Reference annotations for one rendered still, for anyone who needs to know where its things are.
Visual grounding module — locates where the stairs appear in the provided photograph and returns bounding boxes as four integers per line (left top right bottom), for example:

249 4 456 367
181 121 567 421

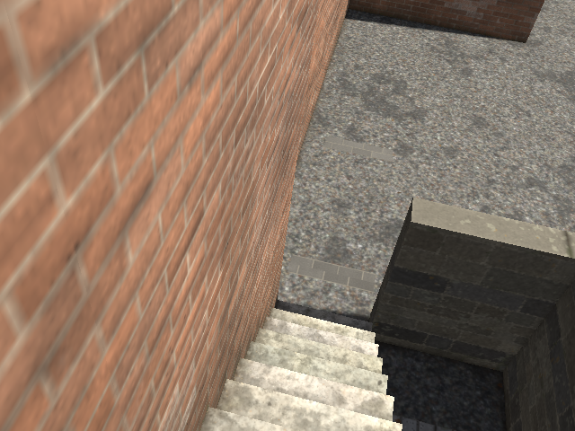
200 300 403 431

